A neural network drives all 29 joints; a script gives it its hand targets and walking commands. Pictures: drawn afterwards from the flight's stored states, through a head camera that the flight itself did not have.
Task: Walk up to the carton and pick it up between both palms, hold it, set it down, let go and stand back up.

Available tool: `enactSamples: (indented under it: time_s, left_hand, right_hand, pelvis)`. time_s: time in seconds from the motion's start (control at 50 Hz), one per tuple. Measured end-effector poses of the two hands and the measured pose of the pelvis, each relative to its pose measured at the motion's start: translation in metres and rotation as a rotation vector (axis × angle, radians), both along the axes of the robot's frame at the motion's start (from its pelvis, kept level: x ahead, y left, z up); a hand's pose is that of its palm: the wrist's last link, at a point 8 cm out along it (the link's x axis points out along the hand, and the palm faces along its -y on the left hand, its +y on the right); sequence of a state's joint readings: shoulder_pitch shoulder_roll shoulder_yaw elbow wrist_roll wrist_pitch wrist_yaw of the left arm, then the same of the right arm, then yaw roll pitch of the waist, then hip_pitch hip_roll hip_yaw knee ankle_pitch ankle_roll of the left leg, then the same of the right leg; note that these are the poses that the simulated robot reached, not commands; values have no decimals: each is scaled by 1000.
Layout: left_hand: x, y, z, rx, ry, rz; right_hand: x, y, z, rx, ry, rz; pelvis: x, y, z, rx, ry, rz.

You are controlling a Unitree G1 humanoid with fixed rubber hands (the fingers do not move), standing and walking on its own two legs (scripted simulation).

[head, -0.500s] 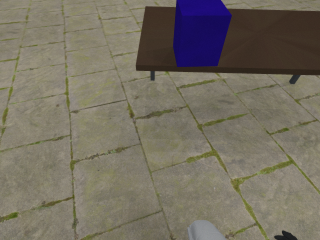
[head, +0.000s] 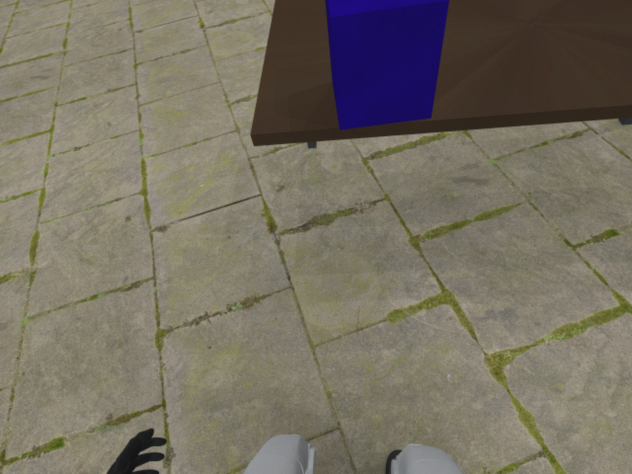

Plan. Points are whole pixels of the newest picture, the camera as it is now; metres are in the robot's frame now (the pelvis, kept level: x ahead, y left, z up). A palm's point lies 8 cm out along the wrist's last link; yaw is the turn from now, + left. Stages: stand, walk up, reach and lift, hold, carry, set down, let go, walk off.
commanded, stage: walk up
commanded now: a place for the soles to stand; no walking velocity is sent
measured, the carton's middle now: (379, 48) +0.91 -0.10 +0.02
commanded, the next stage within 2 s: none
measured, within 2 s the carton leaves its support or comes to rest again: neither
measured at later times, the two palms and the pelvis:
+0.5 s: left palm out of the picture +0.00 +0.34 -0.14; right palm out of the picture +0.10 -0.26 -0.09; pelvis -0.02 +0.03 +0.00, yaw +1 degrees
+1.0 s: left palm out of the picture +0.08 +0.35 -0.11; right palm out of the picture +0.04 -0.27 -0.09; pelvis +0.01 +0.04 +0.00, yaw -1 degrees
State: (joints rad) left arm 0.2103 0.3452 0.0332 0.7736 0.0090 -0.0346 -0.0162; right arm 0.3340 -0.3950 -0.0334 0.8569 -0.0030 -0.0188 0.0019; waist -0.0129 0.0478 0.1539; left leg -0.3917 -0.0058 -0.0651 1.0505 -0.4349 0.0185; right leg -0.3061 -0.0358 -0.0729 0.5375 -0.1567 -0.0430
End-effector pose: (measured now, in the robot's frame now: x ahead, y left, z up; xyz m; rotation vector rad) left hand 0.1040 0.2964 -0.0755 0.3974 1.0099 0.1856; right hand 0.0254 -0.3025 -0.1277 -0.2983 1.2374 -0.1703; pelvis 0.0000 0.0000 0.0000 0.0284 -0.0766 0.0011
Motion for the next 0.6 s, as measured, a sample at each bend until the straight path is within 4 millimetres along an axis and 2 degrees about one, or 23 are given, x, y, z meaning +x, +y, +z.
enactSamples:
  time_s: [0.08, 0.14, 0.22, 0.28, 0.42, 0.52, 0.6]
  left_hand:
    - [-9, 10, -9, -18, -7, 45]
    - [-16, 19, -25, -46, -14, 70]
    - [-28, 33, -55, -87, 31, 90]
    - [-40, 30, -66, -137, 92, 114]
    - [-84, 38, -67, -151, 219, 148]
    - [-109, 47, -59, -78, 288, 142]
    - [-121, 48, -41, -25, 277, 152]
  right_hand:
    - [10, -8, 8, -60, -5, 23]
    - [18, -8, 15, -103, -13, 42]
    - [26, 2, 26, -153, -54, 41]
    - [30, 15, 38, -162, -90, 46]
    - [58, 39, 48, -130, -151, 77]
    - [71, 43, 38, -81, -188, 73]
    - [70, 38, 26, -38, -192, 41]
  pelvis:
    - [6, 4, -3, -33, -11, 24]
    - [6, 10, -9, -54, -13, 41]
    - [-1, 19, -17, -29, -35, 35]
    - [-3, 27, -13, -38, -19, 37]
    - [-11, 36, -2, -61, 34, 31]
    - [-16, 33, -4, -43, 41, 2]
    - [-17, 31, -3, -79, 15, 10]
